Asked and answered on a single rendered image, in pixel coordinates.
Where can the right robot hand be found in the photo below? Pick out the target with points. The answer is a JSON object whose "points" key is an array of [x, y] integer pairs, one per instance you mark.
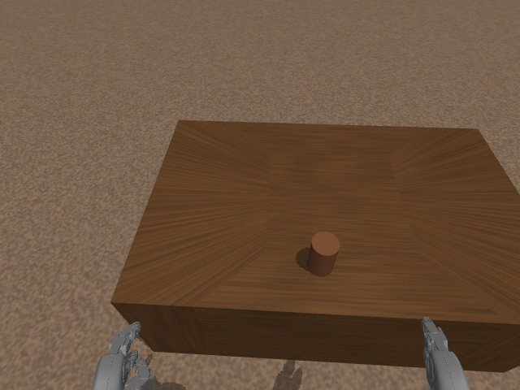
{"points": [[444, 371]]}

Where can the can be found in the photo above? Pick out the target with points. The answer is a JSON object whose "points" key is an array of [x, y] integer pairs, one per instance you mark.
{"points": [[323, 252]]}

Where can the left robot hand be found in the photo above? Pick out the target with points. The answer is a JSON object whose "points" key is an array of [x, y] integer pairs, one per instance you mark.
{"points": [[113, 368]]}

